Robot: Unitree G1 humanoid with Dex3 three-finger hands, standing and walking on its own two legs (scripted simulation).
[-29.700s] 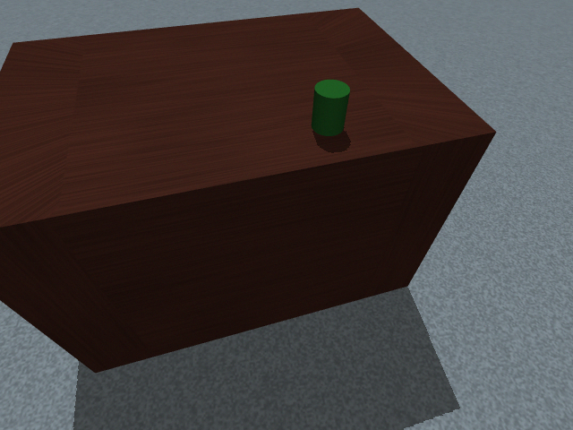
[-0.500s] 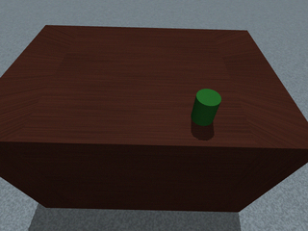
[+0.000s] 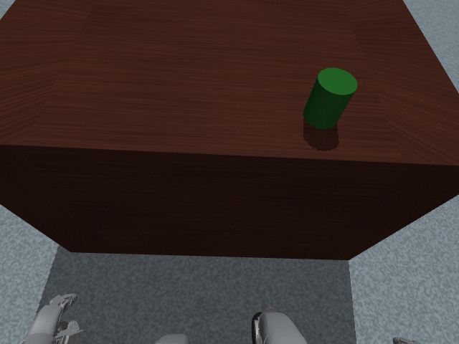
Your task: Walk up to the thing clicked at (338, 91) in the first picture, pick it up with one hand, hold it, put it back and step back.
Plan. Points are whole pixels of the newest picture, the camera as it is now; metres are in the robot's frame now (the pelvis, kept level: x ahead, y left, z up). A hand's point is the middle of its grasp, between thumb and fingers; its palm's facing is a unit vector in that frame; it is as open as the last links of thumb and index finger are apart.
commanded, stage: step back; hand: right
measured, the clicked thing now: (328, 99) +0.56 -0.20 +0.05
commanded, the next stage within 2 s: none
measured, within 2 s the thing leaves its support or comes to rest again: neither
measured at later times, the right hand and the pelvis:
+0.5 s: hand out of the picture -0.01 -0.28 -0.14, palm faces +0.08 +0.92 -0.37, open 7.4 cm; pelvis -0.09 -0.01 +0.01, yaw -6 degrees
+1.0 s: hand out of the picture -0.14 -0.27 -0.10, palm faces -0.01 +0.89 -0.46, open 7.4 cm; pelvis -0.22 +0.00 +0.02, yaw -4 degrees
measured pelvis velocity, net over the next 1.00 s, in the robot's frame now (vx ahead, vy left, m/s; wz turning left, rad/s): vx -0.22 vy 0.00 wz -0.06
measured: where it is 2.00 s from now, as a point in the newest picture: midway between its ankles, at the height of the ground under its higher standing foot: outside the picture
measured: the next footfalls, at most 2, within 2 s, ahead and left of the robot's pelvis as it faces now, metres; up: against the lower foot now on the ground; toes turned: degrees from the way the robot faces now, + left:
right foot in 0.40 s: -0.06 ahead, -0.12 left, +0.00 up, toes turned -1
left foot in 0.78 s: -0.13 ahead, +0.11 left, +0.00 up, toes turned -4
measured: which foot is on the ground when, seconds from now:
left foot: down 0.00-0.44, up 0.46-0.76, down 0.78-1.00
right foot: up 0.00-0.38, down 0.40-0.80, up 0.82-1.00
